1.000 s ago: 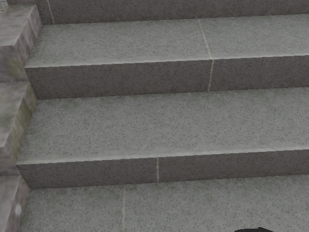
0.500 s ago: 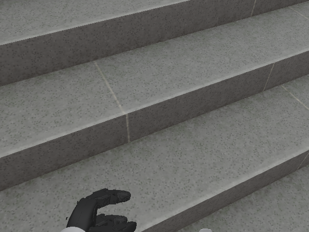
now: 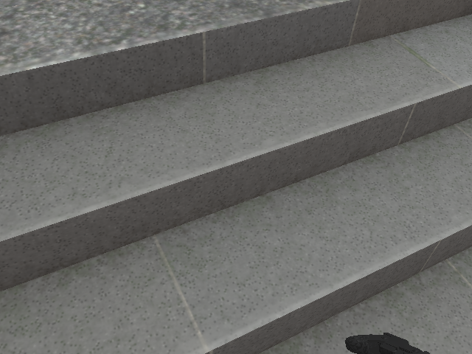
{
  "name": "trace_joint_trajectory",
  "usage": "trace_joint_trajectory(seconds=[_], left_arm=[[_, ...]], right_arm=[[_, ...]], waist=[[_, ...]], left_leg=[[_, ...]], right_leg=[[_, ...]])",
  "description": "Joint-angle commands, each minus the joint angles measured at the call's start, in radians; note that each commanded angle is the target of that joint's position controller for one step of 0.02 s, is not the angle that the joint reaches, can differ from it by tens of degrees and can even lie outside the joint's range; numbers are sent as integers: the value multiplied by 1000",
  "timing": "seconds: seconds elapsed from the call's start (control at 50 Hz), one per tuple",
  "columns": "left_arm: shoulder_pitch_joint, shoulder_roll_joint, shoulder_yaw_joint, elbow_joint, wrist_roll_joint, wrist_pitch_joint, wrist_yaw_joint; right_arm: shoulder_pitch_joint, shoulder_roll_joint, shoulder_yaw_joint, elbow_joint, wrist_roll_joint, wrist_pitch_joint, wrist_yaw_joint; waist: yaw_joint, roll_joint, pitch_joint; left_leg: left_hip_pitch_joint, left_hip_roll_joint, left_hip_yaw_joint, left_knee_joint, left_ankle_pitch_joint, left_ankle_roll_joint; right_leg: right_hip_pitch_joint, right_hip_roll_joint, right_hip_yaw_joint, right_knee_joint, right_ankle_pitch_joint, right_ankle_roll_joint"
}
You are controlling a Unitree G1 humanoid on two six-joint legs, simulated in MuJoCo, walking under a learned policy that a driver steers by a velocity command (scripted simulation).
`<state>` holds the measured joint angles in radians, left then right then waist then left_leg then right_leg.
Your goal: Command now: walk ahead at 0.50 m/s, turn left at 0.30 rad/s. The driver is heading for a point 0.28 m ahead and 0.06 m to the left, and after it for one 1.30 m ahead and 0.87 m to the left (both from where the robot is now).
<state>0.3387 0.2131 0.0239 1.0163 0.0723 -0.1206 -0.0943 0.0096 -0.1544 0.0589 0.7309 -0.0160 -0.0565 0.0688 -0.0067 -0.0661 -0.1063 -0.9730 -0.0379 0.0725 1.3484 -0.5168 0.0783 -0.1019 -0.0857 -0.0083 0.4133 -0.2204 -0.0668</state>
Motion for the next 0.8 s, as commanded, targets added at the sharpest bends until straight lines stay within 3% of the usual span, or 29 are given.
trace_joint_trajectory(seconds=[0.02,0.04,0.06,0.08,0.12,0.16,0.22,0.24,0.26,0.28,0.3,0.34,0.4,0.44,0.46,0.5,0.52,0.54,0.56,0.58,0.6,0.62,0.64,0.66,0.68,0.7,0.72,0.76,0.8], left_arm=[[74,43,28,-74,48,25,-43],[-23,38,29,-109,-4,20,-29],[-102,30,22,-116,-45,9,8],[-124,13,-1,-119,-37,7,45],[-209,10,-24,-173,-40,14,69],[-202,14,-39,-187,-40,22,70],[-329,90,-26,-262,-52,7,69],[-391,116,-13,-306,-53,8,71],[-338,98,-1,-301,-52,6,74],[-332,74,-5,-299,-53,11,72],[-362,71,-5,-316,-66,10,84],[-492,45,-22,-366,-55,29,99],[-588,-42,-60,-437,-39,22,108],[-619,-67,-79,-462,-34,9,98],[-705,-56,-77,-504,-18,17,92],[-741,-91,-81,-566,-1,59,81],[-789,-61,-70,-597,-12,98,71],[-774,-31,-58,-572,-19,117,67],[-617,67,-8,-519,-43,87,65],[-392,137,24,-441,-69,66,89],[-207,130,19,-394,-76,44,101],[-44,120,0,-387,0,63,96],[8,158,13,-332,40,36,115],[-111,174,16,-306,-12,7,128],[-220,52,-10,-261,-41,-6,133],[-288,-67,-36,-240,-45,-3,130],[-331,-118,-39,-221,-53,-4,138],[-379,-97,-20,-214,-46,-19,168],[-407,-33,0,-218,-18,-25,174]], right_arm=[[632,-313,-110,151,-48,1,-37],[673,-301,-117,186,-58,-24,-45],[552,-260,-116,193,-44,-37,-45],[435,-192,-103,205,-42,-40,-45],[289,-87,-76,238,-36,-33,-39],[229,-53,-66,241,-27,-49,-46],[202,-161,-95,194,-50,-78,-52],[217,-185,-100,169,-55,-89,-60],[288,-181,-91,171,-37,-113,-61],[446,-146,-88,234,-29,-118,-69],[559,-132,-92,272,-32,-114,-73],[700,-85,-89,338,-54,-94,-56],[801,-49,-74,369,-62,-59,-60],[712,-58,-75,330,-76,-51,-85],[680,-83,-81,302,-65,-48,-81],[540,-130,-82,248,-58,-53,-61],[373,-197,-111,169,2,-58,-25],[393,-208,-117,172,17,-71,-16],[395,-269,-136,119,58,-85,-9],[347,-257,-149,87,25,-97,6],[503,-64,-111,67,-41,-112,18],[466,-85,-138,113,-22,-81,21],[291,-140,-165,65,17,-46,19],[293,-142,-172,80,30,-41,-2],[363,-104,-157,128,2,-34,-38],[353,-63,-136,142,-30,-25,-42],[283,-37,-118,122,-46,-14,-41],[258,-4,-84,114,-33,-7,-13],[213,-69,-78,81,-8,-19,17]], waist=[[-180,318,-242],[-194,367,-70],[-132,285,66],[-61,161,53],[57,44,9],[93,101,-36],[70,79,-64],[55,65,-58],[63,156,-40],[19,178,-38],[-31,202,-16],[-112,163,33],[-128,205,74],[-91,142,139],[-68,108,124],[23,144,100],[92,105,112],[67,141,86],[114,221,37],[151,180,-145],[120,-188,-518],[213,-348,-589],[225,-136,-288],[133,-114,-106],[51,20,-86],[20,79,-74],[-16,103,-57],[-45,53,-82],[-56,109,-92]], left_leg=[[1039,101,-965,-788,8,258],[973,147,-1051,-897,-379,150],[756,148,-972,-858,-355,135],[647,133,-873,-809,-205,147],[481,121,-725,-773,141,116],[501,105,-601,-789,484,80],[413,13,-327,-849,676,32],[402,35,-352,-889,759,12],[463,56,-387,-871,930,12],[618,76,-392,-845,1020,31],[802,117,-435,-825,1054,80],[1103,190,-517,-746,935,145],[1176,197,-582,-741,897,161],[1027,154,-564,-798,727,127],[872,103,-561,-864,650,122],[467,105,-616,-1030,619,116],[322,150,-581,-1169,910,124],[373,170,-609,-1156,1059,122],[546,166,-523,-1031,1552,88],[607,105,-478,-815,1786,20],[315,-32,-454,-488,1339,-59],[218,-213,-418,61,112,-100],[82,-156,-421,338,240,-93],[18,-69,-371,357,345,-85],[93,-2,-316,322,377,-67],[145,47,-264,335,348,-52],[193,87,-235,300,229,-37],[195,79,-198,360,234,-23],[199,77,-222,335,326,-28]], right_leg=[[-723,201,185,783,97,-73],[-949,225,348,1101,105,-101],[-989,177,328,1184,220,-95],[-964,140,307,1213,319,-82],[-926,110,228,1357,230,-77],[-981,111,225,1419,105,-60],[-799,84,37,1105,62,-5],[-734,54,12,1036,59,39],[-752,63,-6,1152,63,72],[-870,84,-5,1252,8,94],[-1037,107,9,1369,-122,108],[-1391,98,77,1441,-237,66],[-1615,114,48,1635,-350,21],[-1545,83,21,1511,-287,16],[-1381,58,-65,1302,-178,13],[-911,33,-65,1160,113,33],[-661,80,-134,928,-180,60],[-551,97,-118,840,-114,82],[-457,174,-198,784,-134,72],[-199,191,-78,633,2,14],[314,-80,427,453,203,-271],[310,-342,936,132,110,-428],[55,-292,958,36,-97,-336],[-175,-275,806,39,-216,-280],[-317,-271,610,74,-155,-241],[-423,-257,443,100,-103,-216],[-497,-192,318,73,-124,-171],[-501,-145,167,24,36,-149],[-499,-133,44,-28,14,-123]])
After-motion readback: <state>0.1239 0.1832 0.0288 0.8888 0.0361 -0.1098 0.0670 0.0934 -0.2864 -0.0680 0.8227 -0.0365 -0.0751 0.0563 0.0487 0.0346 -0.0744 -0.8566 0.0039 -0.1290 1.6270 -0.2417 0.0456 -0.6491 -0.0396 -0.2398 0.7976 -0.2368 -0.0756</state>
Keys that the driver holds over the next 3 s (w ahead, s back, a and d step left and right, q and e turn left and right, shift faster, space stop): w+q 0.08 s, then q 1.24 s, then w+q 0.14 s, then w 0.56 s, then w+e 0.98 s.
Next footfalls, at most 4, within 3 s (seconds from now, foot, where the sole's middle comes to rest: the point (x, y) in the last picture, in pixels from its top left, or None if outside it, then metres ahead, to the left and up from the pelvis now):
0.56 right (245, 298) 0.55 -0.01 -0.47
1.06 left None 0.42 0.20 -0.47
1.50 right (232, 291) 0.57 0.02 -0.47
2.00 left None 0.63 0.56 -0.30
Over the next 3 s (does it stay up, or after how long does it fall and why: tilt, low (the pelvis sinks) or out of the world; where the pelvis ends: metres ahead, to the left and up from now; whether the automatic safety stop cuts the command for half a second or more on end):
stays up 1.00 0.78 0.62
